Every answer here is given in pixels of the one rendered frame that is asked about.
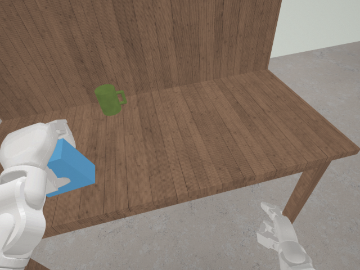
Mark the right robot forearm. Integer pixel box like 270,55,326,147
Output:
278,241,315,270

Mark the sponge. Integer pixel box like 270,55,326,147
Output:
46,138,95,197

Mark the robot left hand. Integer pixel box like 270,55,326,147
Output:
0,119,76,194

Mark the left robot forearm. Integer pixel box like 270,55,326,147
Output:
0,165,47,270

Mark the robot right hand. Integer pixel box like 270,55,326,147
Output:
256,201,298,251

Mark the table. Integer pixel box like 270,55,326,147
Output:
0,0,360,270

